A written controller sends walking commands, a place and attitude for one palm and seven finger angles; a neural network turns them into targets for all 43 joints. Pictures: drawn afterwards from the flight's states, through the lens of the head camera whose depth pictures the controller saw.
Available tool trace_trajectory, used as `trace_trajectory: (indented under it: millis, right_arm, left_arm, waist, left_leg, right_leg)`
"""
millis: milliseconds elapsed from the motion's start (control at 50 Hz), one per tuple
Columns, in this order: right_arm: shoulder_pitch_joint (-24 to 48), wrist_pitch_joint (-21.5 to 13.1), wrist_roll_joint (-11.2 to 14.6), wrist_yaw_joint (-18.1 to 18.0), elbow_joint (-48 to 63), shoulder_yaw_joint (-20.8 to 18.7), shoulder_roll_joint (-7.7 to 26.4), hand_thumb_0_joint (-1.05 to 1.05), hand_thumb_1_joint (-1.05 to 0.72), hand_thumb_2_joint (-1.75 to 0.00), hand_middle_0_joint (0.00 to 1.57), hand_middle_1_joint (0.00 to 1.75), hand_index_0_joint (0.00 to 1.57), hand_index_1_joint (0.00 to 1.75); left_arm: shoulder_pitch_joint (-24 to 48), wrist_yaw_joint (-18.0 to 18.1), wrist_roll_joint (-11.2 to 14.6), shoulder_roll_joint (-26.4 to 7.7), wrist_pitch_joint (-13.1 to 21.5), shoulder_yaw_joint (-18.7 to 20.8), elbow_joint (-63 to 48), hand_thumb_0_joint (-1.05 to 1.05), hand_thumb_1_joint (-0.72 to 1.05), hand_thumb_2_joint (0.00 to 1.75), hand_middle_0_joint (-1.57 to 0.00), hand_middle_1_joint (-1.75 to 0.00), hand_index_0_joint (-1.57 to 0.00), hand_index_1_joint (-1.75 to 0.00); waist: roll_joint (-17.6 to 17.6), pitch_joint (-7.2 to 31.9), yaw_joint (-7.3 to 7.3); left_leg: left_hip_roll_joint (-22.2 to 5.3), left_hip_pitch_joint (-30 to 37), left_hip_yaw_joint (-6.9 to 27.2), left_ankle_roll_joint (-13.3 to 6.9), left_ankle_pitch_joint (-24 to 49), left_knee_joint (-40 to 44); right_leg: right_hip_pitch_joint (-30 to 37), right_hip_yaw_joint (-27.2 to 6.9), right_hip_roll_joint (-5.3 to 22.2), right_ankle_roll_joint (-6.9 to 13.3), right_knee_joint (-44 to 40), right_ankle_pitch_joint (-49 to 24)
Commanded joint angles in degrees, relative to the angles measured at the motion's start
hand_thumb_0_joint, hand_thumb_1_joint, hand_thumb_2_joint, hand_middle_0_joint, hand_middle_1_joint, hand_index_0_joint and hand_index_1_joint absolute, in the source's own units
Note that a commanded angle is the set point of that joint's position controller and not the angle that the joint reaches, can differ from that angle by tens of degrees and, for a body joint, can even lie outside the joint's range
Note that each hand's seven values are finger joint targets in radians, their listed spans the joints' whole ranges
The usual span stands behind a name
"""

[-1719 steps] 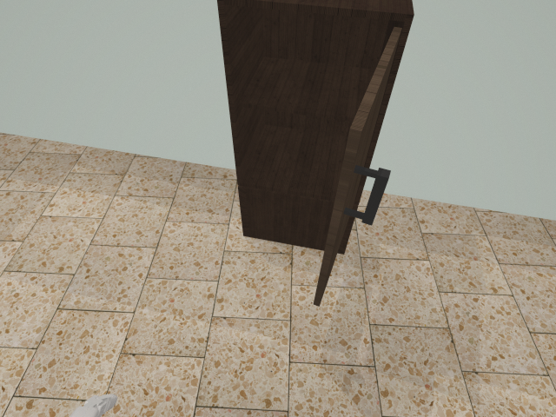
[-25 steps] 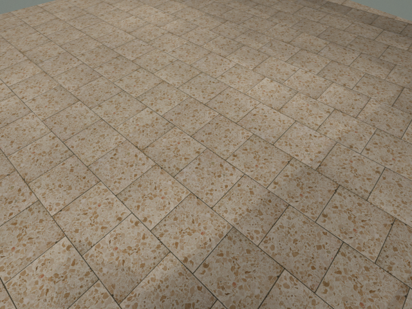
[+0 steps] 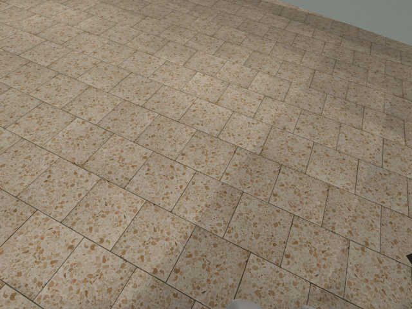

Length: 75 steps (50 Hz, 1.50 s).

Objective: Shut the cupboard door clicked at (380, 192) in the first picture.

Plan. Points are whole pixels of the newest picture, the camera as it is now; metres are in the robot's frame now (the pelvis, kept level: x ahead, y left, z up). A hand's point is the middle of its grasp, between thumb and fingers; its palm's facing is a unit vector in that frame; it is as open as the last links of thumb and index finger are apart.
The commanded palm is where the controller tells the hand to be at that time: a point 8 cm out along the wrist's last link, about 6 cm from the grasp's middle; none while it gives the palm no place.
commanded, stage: turn to face it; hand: left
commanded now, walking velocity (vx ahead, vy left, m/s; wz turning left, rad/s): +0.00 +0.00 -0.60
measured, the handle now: out of the picture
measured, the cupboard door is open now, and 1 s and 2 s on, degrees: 48 48 48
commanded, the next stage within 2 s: none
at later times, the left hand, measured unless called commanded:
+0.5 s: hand out of the picture +0.12 +0.13 -0.15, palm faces -0.28 -0.93 -0.25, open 7.4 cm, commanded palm none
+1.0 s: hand (159, 272) +0.21 +0.11 -0.15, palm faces -0.55 -0.80 -0.24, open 7.4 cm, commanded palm none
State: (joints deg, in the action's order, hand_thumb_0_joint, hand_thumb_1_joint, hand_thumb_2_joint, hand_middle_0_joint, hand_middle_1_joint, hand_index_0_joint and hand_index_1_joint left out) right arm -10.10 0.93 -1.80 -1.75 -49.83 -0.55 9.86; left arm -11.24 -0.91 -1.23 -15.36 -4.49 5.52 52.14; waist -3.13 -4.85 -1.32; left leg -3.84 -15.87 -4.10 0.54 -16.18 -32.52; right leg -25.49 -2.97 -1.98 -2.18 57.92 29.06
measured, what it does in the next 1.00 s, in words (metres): steps on the spot, turning right: right foot, then left foot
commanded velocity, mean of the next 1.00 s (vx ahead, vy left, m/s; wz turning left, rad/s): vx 0.00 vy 0.00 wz -0.60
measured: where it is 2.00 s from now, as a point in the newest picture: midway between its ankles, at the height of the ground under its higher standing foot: outside the picture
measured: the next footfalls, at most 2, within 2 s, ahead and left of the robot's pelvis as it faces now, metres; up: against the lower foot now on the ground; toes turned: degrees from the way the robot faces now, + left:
right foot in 0.26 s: +0.01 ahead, -0.14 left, +0.00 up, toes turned -14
left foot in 0.68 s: +0.09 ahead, +0.09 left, +0.00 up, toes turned -23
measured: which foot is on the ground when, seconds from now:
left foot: down 0.00-0.26, up 0.28-0.66, down 0.68-1.00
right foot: up 0.00-0.24, down 0.26-0.68, up 0.70-1.00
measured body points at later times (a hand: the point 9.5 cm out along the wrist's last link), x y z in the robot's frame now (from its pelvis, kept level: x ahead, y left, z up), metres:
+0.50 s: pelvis -0.01 -0.03 +0.01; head +0.03 -0.06 +0.45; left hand +0.14 +0.18 -0.13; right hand -0.02 -0.31 -0.14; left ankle +0.02 +0.12 -0.66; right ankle -0.03 -0.13 -0.73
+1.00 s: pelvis +0.00 -0.01 +0.00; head +0.05 -0.04 +0.45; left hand +0.24 +0.16 -0.14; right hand -0.08 -0.25 -0.14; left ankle +0.06 +0.11 -0.73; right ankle -0.08 -0.11 -0.70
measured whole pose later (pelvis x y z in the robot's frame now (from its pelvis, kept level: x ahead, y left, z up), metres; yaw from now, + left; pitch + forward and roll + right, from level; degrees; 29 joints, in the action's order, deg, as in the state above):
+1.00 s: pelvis +0.00 -0.01 +0.00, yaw -36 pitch +0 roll -1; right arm -12.8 1.5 -1.9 -1.5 -50.2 -1.3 11.4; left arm -8.3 -2.5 -1.1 -15.1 -4.6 4.9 50.8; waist 0.6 -6.3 -0.2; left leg -7.9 -11.9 -10.8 1.6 -18.3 -30.8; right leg -22.7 2.4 1.6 -2.9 48.5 25.3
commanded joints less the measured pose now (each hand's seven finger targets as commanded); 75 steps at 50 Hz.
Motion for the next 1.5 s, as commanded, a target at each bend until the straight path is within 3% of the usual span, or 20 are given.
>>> trace_trajectory:
  millis: [0, 140, 200, 220, 240, 280, 380, 540, 620, 660, 680, 800, 1000, 1020, 1040, 1060, 1180, 1360, 1440, 1480]
  right_arm:
    - [-0.6, -0.8, 0.0, -1.2, 4.1, -3.1, 12.6, 0.0, -0.9, -0.9, 0.2, 0.3, 0.2, 0.3]
    - [-3.4, -0.3, -0.1, -0.2, 2.7, -4.7, 14.7, 0.0, -0.9, -0.9, 0.2, 0.3, 0.2, 0.3]
    - [-2.1, 0.0, 0.6, 0.3, 2.7, -5.2, 15.0, 0.0, -0.9, -0.9, 0.2, 0.3, 0.2, 0.3]
    - [-1.8, 0.1, 1.0, 0.6, 3.3, -5.0, 12.7, 0.0, -0.9, -0.9, 0.2, 0.3, 0.2, 0.3]
    - [0.5, 0.1, 1.1, 0.9, 6.2, -3.6, 7.8, 0.0, -0.9, -0.9, 0.2, 0.3, 0.2, 0.3]
    - [2.1, 1.2, 1.0, 0.3, 5.8, -3.9, 9.8, 0.0, -0.9, -0.9, 0.2, 0.3, 0.2, 0.3]
    - [-0.6, 1.3, 0.7, 0.9, 2.8, -4.0, 9.7, 0.0, -0.9, -0.9, 0.2, 0.3, 0.2, 0.3]
    - [1.8, 0.4, 1.3, 0.3, 4.3, -3.6, 8.4, 0.0, -0.9, -0.9, 0.2, 0.3, 0.2, 0.3]
    - [-5.2, -0.6, 1.8, -0.4, 2.2, -3.4, 8.5, 0.0, -0.9, -0.9, 0.2, 0.3, 0.2, 0.3]
    - [-7.0, -1.5, 0.6, -0.9, 2.5, -4.5, 16.8, 0.0, -0.9, -0.9, 0.2, 0.3, 0.2, 0.3]
    - [-7.1, -1.0, 0.3, -1.0, 3.2, -4.6, 17.7, 0.0, -0.9, -0.9, 0.2, 0.3, 0.2, 0.3]
    - [-2.6, -1.0, 0.1, -1.5, 4.4, -3.2, 12.6, 0.0, -0.9, -0.9, 0.2, 0.3, 0.2, 0.3]
    - [-3.9, -0.2, 0.5, 0.1, 2.3, -5.1, 15.2, 0.0, -0.9, -0.9, 0.2, 0.3, 0.2, 0.3]
    - [-3.3, -0.2, 0.9, 0.4, 2.6, -5.1, 14.5, 0.0, -0.9, -0.9, 0.2, 0.3, 0.2, 0.3]
    - [-1.9, -0.1, 1.3, 0.7, 4.6, -4.1, 9.8, 0.0, -0.9, -0.9, 0.2, 0.3, 0.2, 0.3]
    - [1.9, 0.5, 1.1, 0.5, 6.7, -3.5, 9.7, 0.0, -0.9, -0.9, 0.2, 0.3, 0.2, 0.3]
    - [-0.5, 1.5, 0.7, 1.1, 2.8, -3.9, 10.1, 0.0, -0.9, -0.9, 0.2, 0.3, 0.2, 0.3]
    - [1.3, 0.4, 1.4, 0.4, 4.5, -3.5, 9.0, 0.0, -0.9, -0.9, 0.2, 0.3, 0.2, 0.3]
    - [-5.7, -0.6, 1.7, -0.3, 2.4, -3.3, 9.6, 0.0, -0.9, -0.9, 0.2, 0.3, 0.2, 0.3]
    - [-6.7, -1.3, 0.5, -0.6, 3.0, -4.8, 18.4, 0.0, -0.9, -0.9, 0.2, 0.3, 0.2, 0.3]
  left_arm:
    - [0.9, -1.3, 0.1, -3.1, 0.8, 0.9, -5.7, 0.0, 0.9, 0.9, -0.2, -0.3, -0.2, -0.3]
    - [3.7, -1.7, 0.2, -1.7, 1.3, -0.1, -7.5, 0.0, 0.9, 0.9, -0.2, -0.3, -0.2, -0.3]
    - [-1.9, -1.4, 0.0, -3.5, 2.1, 0.3, -5.9, 0.0, 0.9, 0.9, -0.2, -0.3, -0.2, -0.3]
    - [-5.8, -1.1, -0.3, -7.4, 2.9, 1.0, -4.8, 0.0, 0.9, 0.9, -0.2, -0.3, -0.2, -0.3]
    - [-7.4, -0.1, -0.8, -13.9, 3.6, 2.2, -4.1, 0.0, 0.9, 0.9, -0.2, -0.3, -0.2, -0.3]
    - [-5.7, 1.2, 0.0, -12.0, 3.2, 1.8, -4.6, 0.0, 0.9, 0.9, -0.2, -0.3, -0.2, -0.3]
    - [1.8, 1.4, 0.0, -7.9, 3.5, 0.6, -6.7, 0.0, 0.9, 0.9, -0.2, -0.3, -0.2, -0.3]
    - [-2.3, 1.3, -0.4, -9.0, 3.2, 1.5, -4.9, 0.0, 0.9, 0.9, -0.2, -0.3, -0.2, -0.3]
    - [1.6, 1.3, 0.2, -8.1, 2.5, 1.5, -5.3, 0.0, 0.9, 0.9, -0.2, -0.3, -0.2, -0.3]
    - [0.3, 0.4, 1.2, -2.4, 2.2, 0.2, -6.9, 0.0, 0.9, 0.9, -0.2, -0.3, -0.2, -0.3]
    - [1.8, 0.3, 0.4, -3.7, 2.1, 0.3, -7.3, 0.0, 0.9, 0.9, -0.2, -0.3, -0.2, -0.3]
    - [1.5, -1.4, 0.1, -2.9, 1.3, 0.6, -5.7, 0.0, 0.9, 0.9, -0.2, -0.3, -0.2, -0.3]
    - [0.9, -1.5, 0.2, -3.1, 2.2, -0.1, -5.5, 0.0, 0.9, 0.9, -0.2, -0.3, -0.2, -0.3]
    - [-3.2, -1.2, 0.0, -5.4, 2.7, 0.4, -4.2, 0.0, 0.9, 0.9, -0.2, -0.3, -0.2, -0.3]
    - [-7.5, -0.4, -0.6, -12.1, 3.6, 1.7, -3.0, 0.0, 0.9, 0.9, -0.2, -0.3, -0.2, -0.3]
    - [-9.3, 0.5, 0.2, -14.8, 3.5, 2.0, -2.2, 0.0, 0.9, 0.9, -0.2, -0.3, -0.2, -0.3]
    - [2.3, 1.2, 0.2, -8.4, 3.5, 0.4, -5.9, 0.0, 0.9, 0.9, -0.2, -0.3, -0.2, -0.3]
    - [-0.8, 1.1, -0.4, -9.9, 3.2, 1.3, -4.8, 0.0, 0.9, 0.9, -0.2, -0.3, -0.2, -0.3]
    - [2.7, 1.1, 0.3, -8.6, 2.5, 1.2, -5.4, 0.0, 0.9, 0.9, -0.2, -0.3, -0.2, -0.3]
    - [0.6, 0.3, 1.2, -2.9, 2.2, 0.0, -7.0, 0.0, 0.9, 0.9, -0.2, -0.3, -0.2, -0.3]
  waist:
    - [15.1, 4.0, 0.88]
    - [16.0, 6.5, 2.73]
    - [11.8, 8.7, -0.22]
    - [2.1, 10.7, -2.17]
    - [-16.7, 8.4, -3.45]
    - [-10.6, 6.3, -2.06]
    - [-5.3, 6.7, 1.7]
    - [-4.8, 7.7, -0.49]
    - [-4.3, 9.6, 3.13]
    - [19.4, 10.1, 3.42]
    - [18.6, 8.0, 3.95]
    - [13.2, 6.6, 1.42]
    - [13.5, 8.2, 0.87]
    - [8.3, 9.7, -1.39]
    - [-10.8, 10.5, -3.64]
    - [-14.6, 9.1, -4.58]
    - [-6.2, 5.4, 1.56]
    - [-5.8, 7.7, -0.03]
    - [-5.1, 9.1, 3.59]
    - [19.6, 9.4, 3.39]
  left_leg:
    - [-14.5, 6.5, 7.3, -8.0, 20.5, 13.3]
    - [-16.8, 8.4, 2.6, -8.0, 18.3, 9.9]
    - [-14.2, 3.5, -2.1, -3.5, 15.0, 0.0]
    - [-10.1, -2.2, -5.1, 0.0, 5.5, -10.2]
    - [-0.7, -18.9, -6.5, 3.5, -20.6, -24.5]
    - [-2.2, -21.5, 5.3, 2.6, -15.4, -35.5]
    - [-1.6, -15.7, 4.0, 4.2, -4.4, -31.5]
    - [1.2, -11.6, 4.2, 3.8, -9.0, -14.4]
    - [2.4, 4.5, 4.0, 2.8, 1.9, 6.4]
    - [-16.9, 16.7, 22.5, -3.7, 9.0, 17.5]
    - [-23.5, 11.9, 24.6, -8.6, 15.2, 17.0]
    - [-14.1, 13.3, 5.6, -8.0, 35.0, 10.2]
    - [-14.8, 7.8, -2.3, -3.9, 25.1, 0.3]
    - [-12.3, 2.4, -4.7, -1.1, 18.7, -7.1]
    - [-4.5, -11.9, -8.0, 2.5, -7.8, -20.6]
    - [-0.5, -18.4, -2.0, 3.4, -22.8, -30.9]
    - [-1.9, -15.7, 4.1, 4.2, -5.0, -33.0]
    - [1.5, -9.9, 3.6, 4.1, -8.2, -13.5]
    - [2.2, 5.7, 3.9, 3.1, 2.8, 7.0]
    - [-18.5, 15.8, 23.8, -4.3, 7.2, 17.6]
  right_leg:
    - [-4.8, 2.9, 3.2, -1.1, 6.2, -1.7]
    - [3.4, 7.4, 2.8, -0.1, -13.7, -3.5]
    - [15.4, 8.4, 1.7, 1.4, -29.5, -16.6]
    - [22.5, 0.4, 7.9, 3.6, -36.8, -24.1]
    - [27.0, -20.9, 21.8, 10.0, -39.5, -40.4]
    - [21.0, -19.0, 22.1, 14.6, -40.8, -34.5]
    - [15.8, -10.9, 14.1, 11.6, -39.0, -29.8]
    - [18.1, -19.2, 14.6, 14.1, -36.7, -33.7]
    - [9.7, -18.9, 10.4, 9.1, -30.7, -32.7]
    - [-6.7, -5.1, -2.9, 2.4, -15.0, -3.8]
    - [-6.8, -0.7, -1.1, 1.2, -3.0, 6.1]
    - [-7.5, 2.9, 2.6, -1.3, 6.5, -2.1]
    - [12.6, 9.0, 1.4, 1.3, -27.3, -14.7]
    - [20.6, 5.7, 3.7, 2.7, -33.9, -22.4]
    - [29.9, -13.4, 17.5, 7.9, -38.2, -38.3]
    - [26.6, -22.3, 24.8, 14.2, -37.4, -52.6]
    - [14.3, -11.6, 13.8, 11.1, -39.7, -29.6]
    - [16.2, -18.9, 13.6, 13.4, -36.6, -33.7]
    - [7.8, -18.8, 9.5, 8.4, -30.6, -30.8]
    - [-7.7, -4.7, -3.5, 2.1, -13.1, -0.7]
